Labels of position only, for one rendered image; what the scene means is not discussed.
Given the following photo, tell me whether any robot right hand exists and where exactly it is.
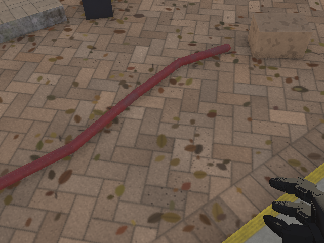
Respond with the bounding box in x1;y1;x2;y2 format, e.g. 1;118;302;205
263;177;324;243

